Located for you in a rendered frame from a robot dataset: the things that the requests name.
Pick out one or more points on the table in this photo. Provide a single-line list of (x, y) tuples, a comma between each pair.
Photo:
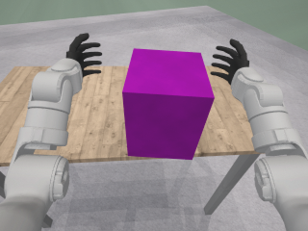
[(96, 124)]

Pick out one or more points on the right robot upper arm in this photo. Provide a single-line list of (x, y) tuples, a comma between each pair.
[(283, 181)]

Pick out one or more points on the carton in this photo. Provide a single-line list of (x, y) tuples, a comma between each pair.
[(167, 97)]

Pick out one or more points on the right robot hand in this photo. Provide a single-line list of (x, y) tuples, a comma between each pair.
[(239, 60)]

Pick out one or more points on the left robot upper arm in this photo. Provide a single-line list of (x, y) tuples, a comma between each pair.
[(34, 183)]

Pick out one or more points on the robot right forearm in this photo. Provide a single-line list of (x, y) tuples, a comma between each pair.
[(272, 130)]

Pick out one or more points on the left robot hand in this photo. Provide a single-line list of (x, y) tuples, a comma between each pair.
[(76, 50)]

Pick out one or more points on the robot left forearm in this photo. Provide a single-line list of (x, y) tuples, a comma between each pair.
[(48, 110)]

